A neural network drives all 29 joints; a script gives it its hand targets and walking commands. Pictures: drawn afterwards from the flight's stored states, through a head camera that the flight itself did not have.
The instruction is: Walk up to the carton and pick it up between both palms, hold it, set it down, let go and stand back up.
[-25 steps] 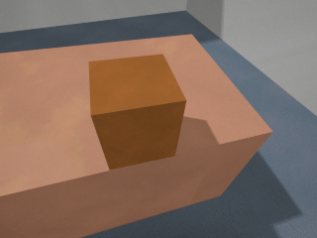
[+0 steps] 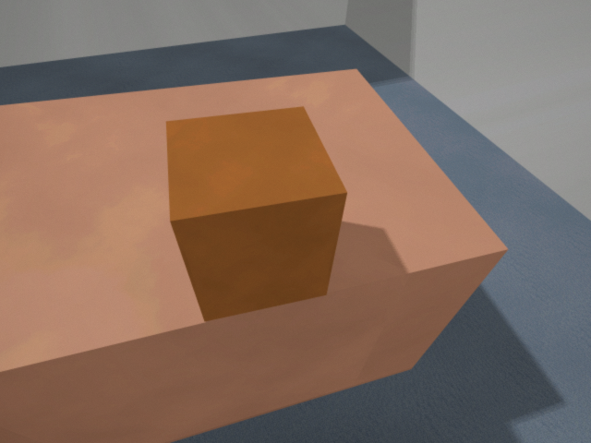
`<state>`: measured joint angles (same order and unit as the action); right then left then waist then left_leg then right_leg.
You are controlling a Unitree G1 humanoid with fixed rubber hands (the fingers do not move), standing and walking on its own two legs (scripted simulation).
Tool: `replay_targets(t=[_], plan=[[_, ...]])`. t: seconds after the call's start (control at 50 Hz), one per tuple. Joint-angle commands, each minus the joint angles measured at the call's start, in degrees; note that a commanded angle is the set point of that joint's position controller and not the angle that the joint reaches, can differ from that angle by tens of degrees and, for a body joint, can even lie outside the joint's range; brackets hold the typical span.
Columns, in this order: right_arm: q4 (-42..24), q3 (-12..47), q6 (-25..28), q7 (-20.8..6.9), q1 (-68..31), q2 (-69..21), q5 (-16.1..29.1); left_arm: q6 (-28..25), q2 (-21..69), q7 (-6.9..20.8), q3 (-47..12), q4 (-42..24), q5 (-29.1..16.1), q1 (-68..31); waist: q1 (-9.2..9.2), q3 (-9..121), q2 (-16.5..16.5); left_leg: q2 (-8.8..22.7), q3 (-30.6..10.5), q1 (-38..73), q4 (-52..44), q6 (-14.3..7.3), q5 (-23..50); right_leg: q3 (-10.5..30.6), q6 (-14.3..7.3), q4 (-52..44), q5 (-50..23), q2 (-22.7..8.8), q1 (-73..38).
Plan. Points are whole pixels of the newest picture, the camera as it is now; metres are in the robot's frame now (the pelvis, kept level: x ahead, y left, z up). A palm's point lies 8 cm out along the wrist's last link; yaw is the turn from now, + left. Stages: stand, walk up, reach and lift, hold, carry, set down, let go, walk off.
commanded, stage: stand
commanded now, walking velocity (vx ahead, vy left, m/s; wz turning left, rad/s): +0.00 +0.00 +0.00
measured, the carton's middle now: (253, 215) +0.44 +0.05 +0.04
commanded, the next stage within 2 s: none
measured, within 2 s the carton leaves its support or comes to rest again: neither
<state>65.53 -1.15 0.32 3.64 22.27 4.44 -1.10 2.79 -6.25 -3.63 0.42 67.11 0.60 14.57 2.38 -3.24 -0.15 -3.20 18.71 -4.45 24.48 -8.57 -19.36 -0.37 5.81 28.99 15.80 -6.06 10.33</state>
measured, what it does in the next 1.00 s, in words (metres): stands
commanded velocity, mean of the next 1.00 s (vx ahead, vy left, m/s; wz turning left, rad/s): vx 0.00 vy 0.00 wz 0.00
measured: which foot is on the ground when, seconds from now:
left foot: down 0.00-1.00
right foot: down 0.00-1.00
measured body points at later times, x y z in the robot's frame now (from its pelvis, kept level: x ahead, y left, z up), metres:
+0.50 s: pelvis +0.01 +0.00 +0.00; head +0.02 +0.01 +0.45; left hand -0.01 +0.20 -0.17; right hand -0.06 -0.20 -0.15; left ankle -0.03 +0.00 -0.73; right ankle +0.00 -0.18 -0.73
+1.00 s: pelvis +0.00 -0.01 +0.00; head +0.02 +0.00 +0.45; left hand -0.01 +0.20 -0.17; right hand -0.06 -0.20 -0.16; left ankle -0.03 +0.00 -0.73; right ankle +0.00 -0.18 -0.73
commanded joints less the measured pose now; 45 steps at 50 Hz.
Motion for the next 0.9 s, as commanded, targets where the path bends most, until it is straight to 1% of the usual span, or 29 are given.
replay_targets(t=[0.0, 0.02, 0.06, 0.08, 0.1, 0.16, 0.18, 0.22, 0.24, 0.28, 0.3, 0.4, 0.42, 0.44, 0.48, 0.5, 0.52, 0.54, 0.6, 0.62, 0.64, 0.66, 0.7, 0.74, 0.76, 0.78, 0.82, 0.84, 0.88], plan=[[0.27, -0.9, 0.14, 0.31, 7.47, 5.36, 0.05, -0.49, -1.89, 0.27, 0.08, -1.64, 0.13, 2.8, 0.16, -5.89, 2.15, 17.0, -12.66, -1.25, -11.56, 9.08, 23.98, -3.85, -2.58, -0.72, -3.88, -0.29, 6.68], [-0.18, -0.95, 0.33, 0.19, 6.49, 5.63, 0.06, -0.56, -1.91, 0.32, 0.13, -1.32, 0.12, 3.67, -0.32, -4.14, 0.28, 17.09, -13.35, -1.57, -11.66, 8.11, 20.8, -3.76, -2.63, -0.73, -3.96, -0.51, 5.7], [-0.06, -1.15, 0.58, 0.01, 7.02, 6.23, 0.27, -0.96, -1.21, 0.3, -0.01, -1.18, -0.01, 3.5, -0.16, -3.98, -0.15, 17.08, -13.06, -1.22, -11.53, 8.43, 23.16, -3.86, -2.56, -1.22, -5.24, -0.49, 5.52], [0.31, -0.95, 0.74, 0.0, 7.18, 5.16, 0.23, -1.02, -1.75, 0.39, 0.19, -1.26, 0.15, 3.47, -0.26, -3.23, 0.91, 16.77, -12.51, -1.34, -11.27, 7.67, 20.83, -3.61, -2.56, -0.91, -5.12, -1.03, 4.91], [-0.18, -0.97, 0.75, 0.02, 6.13, 5.87, 0.15, -1.21, -1.18, 0.26, -0.07, -1.4, 0.19, 3.76, -0.76, -3.89, 0.41, 15.8, -11.45, -0.73, -9.87, 6.92, 23.66, -2.97, -2.7, -2.6, -6.89, -1.12, 5.04], [0.24, -0.99, 0.54, 0.16, 7.26, 5.73, -0.03, -1.28, -1.09, 0.13, -0.05, -1.34, 0.41, 3.06, -0.08, -4.72, -2.5, 15.61, -11.07, 0.23, -9.04, 7.26, 25.15, -3.66, -2.96, -3.2, -8.46, -0.66, 6.04], [0.37, -1.14, 0.58, 0.13, 8.01, 5.71, 0.03, -1.09, -1.77, 0.12, 0.22, -1.19, 0.25, 3.48, 0.31, -4.08, -0.02, 15.83, -11.93, 0.51, -9.9, 8.18, 24.22, -4.09, -2.62, -2.93, -6.76, -0.4, 6.12], [0.77, -1.08, 0.57, 0.06, 8.29, 5.2, 0.15, -0.92, -1.8, 0.15, 0.18, -0.97, 0.16, 4.04, 0.18, -4.3, 0.31, 16.34, -12.7, 0.17, -10.81, 8.77, 22.07, -3.75, -2.61, -2.75, -6.06, -0.6, 5.94], [0.57, -0.99, 0.58, -0.08, 7.96, 5.69, 0.21, -0.92, -0.61, 0.29, -0.22, -1.08, 0.17, 4.05, -0.11, -3.7, -0.51, 15.89, -12.15, -0.63, -10.39, 7.75, 20.48, -3.46, -2.82, -3.39, -6.46, -0.98, 5.12], [0.38, -1.2, 0.58, 0.04, 7.98, 5.85, 0.15, -1.09, -0.63, 0.42, -0.08, -0.99, 0.25, 3.96, 0.34, -3.35, -0.21, 15.96, -12.16, 0.56, -9.98, 8.52, 24.87, -4.15, -2.69, -3.25, -7.61, -0.69, 5.33], [0.48, -1.01, 0.5, -0.02, 7.95, 5.17, 0.27, -1.22, -0.67, 0.34, -0.11, -1.06, 0.06, 4.54, 0.19, -3.07, 1.66, 15.93, -11.15, 1.99, -9.61, 8.79, 26.58, -4.21, -2.48, -3.12, -6.95, -0.73, 6.35], [0.52, -1.03, 0.81, 0.32, 7.95, 5.93, 0.07, -1.36, -0.76, 0.28, -0.17, -1.09, 0.23, 4.66, -0.11, -2.78, 1.5, 15.36, -10.45, 3.4, -8.13, 8.52, 32.83, -4.4, -2.75, -3.76, -7.81, -0.86, 6.23], [0.46, -0.94, 0.68, 0.32, 7.93, 6.01, 0.15, -1.34, -1.64, 0.26, 0.02, -1.14, 0.12, 4.9, -0.05, -3.25, 0.97, 15.97, -10.75, 2.08, -8.62, 8.54, 31.32, -4.35, -2.58, -3.64, -7.47, -0.95, 5.89], [0.47, -0.89, 0.66, 0.3, 8.44, 5.26, 0.22, -1.36, -1.29, 0.17, 0.06, -1.06, 0.08, 4.58, 0.62, -3.35, 2.35, 15.91, -11.07, 3.27, -8.58, 9.74, 33.73, -4.53, -2.44, -3.19, -6.45, -0.58, 6.88], [0.43, -0.85, 0.72, 0.2, 7.84, 5.2, 0.2, -1.28, -0.65, 0.3, -0.03, -1.14, 0.22, 4.88, -0.38, -3.69, 0.68, 15.94, -10.88, 1.31, -8.55, 8.52, 30.52, -4.62, -2.45, -3.54, -7.29, -1.16, 5.66], [0.37, -1.03, 0.67, 0.2, 8.29, 5.95, 0.23, -1.17, -0.79, 0.37, -0.07, -1.18, 0.15, 5.15, -0.06, -3.19, -0.59, 15.53, -11.0, 2.47, -8.61, 8.87, 30.64, -4.5, -2.43, -3.47, -7.16, -0.9, 6.18], [0.47, -0.95, 0.94, 0.23, 8.62, 5.91, 0.24, -1.3, -0.86, 0.29, -0.12, -1.1, 0.08, 5.48, -0.21, -2.86, 0.38, 15.86, -10.72, 3.35, -7.88, 8.85, 33.68, -4.69, -2.53, -3.56, -7.53, -0.95, 6.55], [0.76, -1.01, 0.78, 0.42, 9.08, 5.52, 0.25, -1.15, -1.6, 0.23, 0.16, -1.4, -0.02, 5.16, 0.36, -2.73, 1.73, 15.97, -11.21, 3.32, -8.71, 9.71, 32.51, -4.81, -2.39, -2.86, -6.31, -0.79, 6.82], [0.67, -0.79, 0.83, 0.38, 8.61, 4.99, 0.14, -1.29, -2.02, 0.26, 0.35, -1.7, 0.06, 5.07, 0.03, -2.63, 0.66, 16.05, -11.06, 3.51, -8.16, 8.87, 33.82, -4.83, -2.46, -3.16, -6.47, -1.03, 6.79], [0.46, -0.81, 0.86, 0.36, 8.52, 5.44, 0.23, -1.27, -1.66, 0.18, 0.18, -1.62, 0.16, 4.33, 0.47, -3.46, -0.22, 15.98, -10.93, 1.87, -8.34, 8.89, 32.11, -4.82, -2.46, -3.42, -7.18, -1.04, 5.96], [0.48, -0.99, 0.75, 0.42, 8.7, 5.43, 0.24, -1.18, -0.3, 0.25, -0.14, -1.5, 0.1, 5.09, 0.15, -3.7, 1.97, 15.86, -11.27, 0.77, -9.14, 9.12, 30.39, -4.59, -2.47, -3.4, -6.54, -1.15, 5.29], [0.61, -0.75, 0.69, 0.32, 7.66, 4.89, 0.21, -1.2, -1.05, 0.21, -0.03, -1.53, 0.17, 5.33, -0.28, -4.44, 1.77, 15.41, -10.76, 0.15, -9.01, 8.52, 27.6, -4.11, -2.57, -3.74, -6.88, -1.58, 5.5], [0.55, -1.0, 0.72, 0.36, 8.59, 5.6, 0.16, -0.94, -2.25, 0.18, 0.44, -1.97, 0.21, 4.77, 0.4, -3.15, 1.52, 15.75, -11.72, 2.31, -9.6, 9.47, 29.72, -5.23, -2.23, -2.86, -5.95, -0.81, 6.55], [0.46, -0.92, 0.7, 0.27, 8.52, 5.64, 0.25, -0.82, -1.43, 0.34, 0.24, -1.87, 0.15, 4.64, 0.21, -4.32, -0.53, 16.75, -12.8, -0.48, -10.4, 9.44, 26.53, -4.93, -2.33, -2.23, -5.06, -1.27, 6.11], [0.75, -0.81, 0.72, 0.29, 8.12, 5.23, 0.18, -0.86, -0.8, 0.42, 0.23, -2.01, 0.3, 5.32, -0.25, -4.95, 0.34, 16.7, -12.78, -0.2, -10.45, 9.39, 26.88, -5.1, -2.45, -2.41, -4.97, -0.79, 6.33], [0.73, -0.74, 0.83, 0.17, 8.21, 5.27, 0.03, -0.88, -0.69, 0.4, 0.07, -1.73, 0.3, 5.66, -0.31, -4.54, -0.78, 16.53, -12.69, -1.32, -10.28, 8.54, 23.63, -4.44, -2.57, -3.28, -6.35, -1.63, 4.65], [0.57, -0.88, 0.82, 0.15, 7.93, 5.56, 0.18, -1.07, -2.69, 0.4, 0.56, -2.14, 0.43, 5.23, -0.06, -4.46, 0.55, 16.27, -12.25, 0.21, -10.73, 9.27, 25.13, -5.19, -2.31, -2.93, -6.5, -1.07, 6.45], [0.79, -0.81, 0.93, 0.03, 8.59, 5.17, 0.2, -1.18, -2.11, 0.44, 0.4, -2.34, 0.27, 4.71, 0.09, -3.86, -0.27, 15.82, -12.26, -0.18, -10.37, 8.64, 23.75, -4.67, -2.59, -3.36, -6.62, -1.35, 5.33], [1.24, -0.7, 0.7, 0.1, 8.8, 4.15, 0.19, -1.25, -1.29, 0.52, 0.16, -2.63, 0.35, 4.67, 0.32, -5.62, 1.59, 15.56, -11.88, -1.56, -10.86, 9.29, 22.99, -4.79, -2.34, -3.27, -6.37, -1.49, 6.07]])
